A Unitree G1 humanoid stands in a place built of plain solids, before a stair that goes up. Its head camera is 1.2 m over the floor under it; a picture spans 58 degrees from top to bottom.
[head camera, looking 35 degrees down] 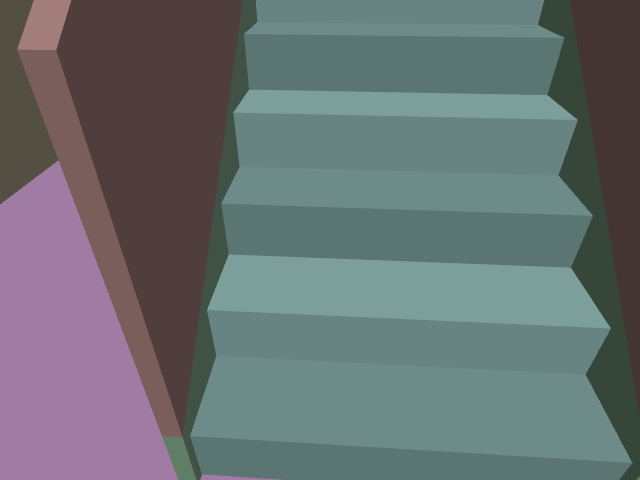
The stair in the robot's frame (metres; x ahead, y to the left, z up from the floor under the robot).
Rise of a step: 0.19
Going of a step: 0.25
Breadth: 1.06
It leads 4 degrees to the right of straight ahead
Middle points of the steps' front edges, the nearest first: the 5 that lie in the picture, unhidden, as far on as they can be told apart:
0.57 -0.21 0.19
0.82 -0.22 0.37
1.07 -0.24 0.56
1.32 -0.25 0.75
1.57 -0.27 0.93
